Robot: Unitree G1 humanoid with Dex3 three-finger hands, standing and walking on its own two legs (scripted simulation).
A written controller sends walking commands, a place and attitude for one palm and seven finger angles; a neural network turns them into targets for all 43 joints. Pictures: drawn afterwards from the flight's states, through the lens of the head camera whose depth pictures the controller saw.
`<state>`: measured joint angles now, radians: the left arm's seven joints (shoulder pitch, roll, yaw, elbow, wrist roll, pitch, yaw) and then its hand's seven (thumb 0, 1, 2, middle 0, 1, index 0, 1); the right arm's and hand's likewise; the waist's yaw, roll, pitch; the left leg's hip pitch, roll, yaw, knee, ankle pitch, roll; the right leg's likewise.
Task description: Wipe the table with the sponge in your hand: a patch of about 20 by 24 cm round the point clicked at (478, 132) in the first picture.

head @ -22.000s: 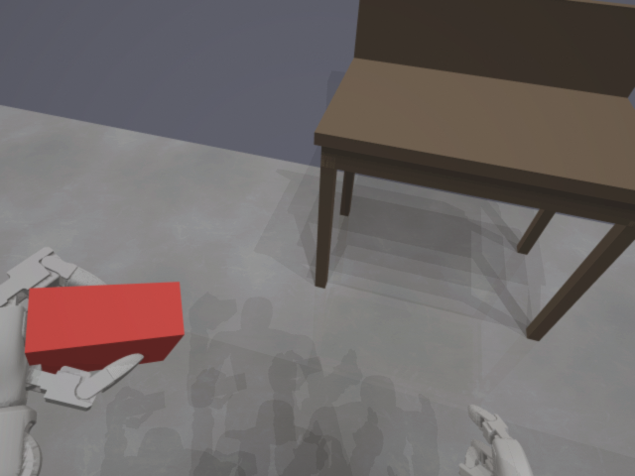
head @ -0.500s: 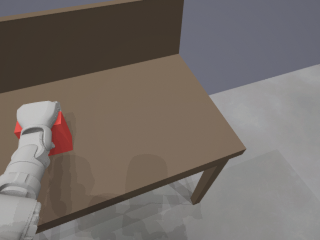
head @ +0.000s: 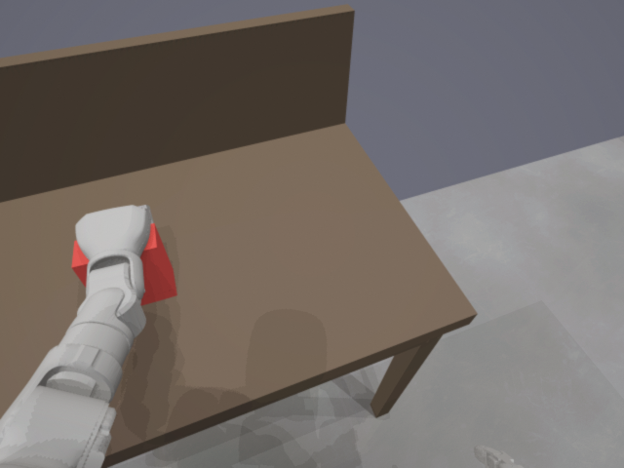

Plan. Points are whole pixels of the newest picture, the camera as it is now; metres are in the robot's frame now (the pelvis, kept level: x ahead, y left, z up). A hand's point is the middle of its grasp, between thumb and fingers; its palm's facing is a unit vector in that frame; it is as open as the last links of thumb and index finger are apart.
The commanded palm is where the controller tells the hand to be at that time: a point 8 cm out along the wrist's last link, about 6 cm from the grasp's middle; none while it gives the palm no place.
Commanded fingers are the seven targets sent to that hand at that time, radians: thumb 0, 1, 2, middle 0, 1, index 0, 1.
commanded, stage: wipe back along the middle lane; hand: left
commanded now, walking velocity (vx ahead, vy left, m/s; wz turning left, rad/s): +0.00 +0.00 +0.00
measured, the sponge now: (133, 277) +0.37 +0.31 -0.02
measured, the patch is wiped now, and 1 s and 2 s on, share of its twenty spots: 0.50 0.65 0.75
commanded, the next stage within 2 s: none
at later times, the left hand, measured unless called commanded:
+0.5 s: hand (138, 275) +0.35 +0.28 +0.02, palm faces -0.06 +0.00 -1.00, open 9.7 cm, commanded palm +0.31 +0.25 +0.04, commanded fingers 0.00 0.10 1.30 -1.20 -1.60 -1.20 -1.60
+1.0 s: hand (145, 305) +0.30 +0.25 +0.02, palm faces +0.00 -0.03 -1.00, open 9.7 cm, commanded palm +0.25 +0.23 +0.04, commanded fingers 0.00 0.10 1.30 -1.20 -1.60 -1.20 -1.60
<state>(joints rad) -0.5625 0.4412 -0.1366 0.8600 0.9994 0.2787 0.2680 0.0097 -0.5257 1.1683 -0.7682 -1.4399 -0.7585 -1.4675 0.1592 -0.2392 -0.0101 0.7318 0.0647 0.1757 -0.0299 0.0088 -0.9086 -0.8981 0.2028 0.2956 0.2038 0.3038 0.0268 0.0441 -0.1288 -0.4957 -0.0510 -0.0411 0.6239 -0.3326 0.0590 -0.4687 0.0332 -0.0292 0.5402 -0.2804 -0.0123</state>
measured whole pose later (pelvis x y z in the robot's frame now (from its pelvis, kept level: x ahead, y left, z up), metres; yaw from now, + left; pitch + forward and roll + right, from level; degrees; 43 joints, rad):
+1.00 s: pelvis +0.00 +0.00 +0.00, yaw -1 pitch +7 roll -1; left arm -0.14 0.33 -0.21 0.35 1.00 0.47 0.28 0.03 -0.45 1.11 -0.70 -1.49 -0.71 -1.49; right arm 0.09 -0.25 0.02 0.66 0.09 0.16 -0.01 0.01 -0.91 -0.90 0.20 0.30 0.20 0.30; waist 0.06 0.05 -0.14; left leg -0.37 -0.05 -0.01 0.59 -0.34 0.06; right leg -0.37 0.03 0.00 0.55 -0.29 -0.01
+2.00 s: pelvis -0.01 -0.03 +0.00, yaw -3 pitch +3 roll +0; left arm 0.16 0.30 -0.20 0.08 1.00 0.46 0.30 0.03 -0.45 1.10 -0.68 -1.50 -0.73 -1.46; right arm 0.04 -0.25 0.02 0.64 0.08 0.13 0.01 0.01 -0.91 -0.90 0.20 0.30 0.20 0.30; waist 0.08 0.06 -0.11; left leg -0.30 -0.02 0.01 0.57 -0.32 0.03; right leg -0.33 0.06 0.02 0.56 -0.29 -0.04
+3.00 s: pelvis -0.02 -0.03 +0.00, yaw -1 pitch +3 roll +0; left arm 0.06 0.29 -0.27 0.14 1.01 0.52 0.25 0.02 -0.45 1.10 -0.70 -1.49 -0.74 -1.45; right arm 0.05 -0.26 0.00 0.64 0.08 0.13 0.00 0.02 -0.91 -0.90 0.20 0.30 0.20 0.30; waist 0.09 0.08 -0.11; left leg -0.33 -0.03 -0.02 0.59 -0.31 0.02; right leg -0.35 0.05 0.00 0.59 -0.29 -0.06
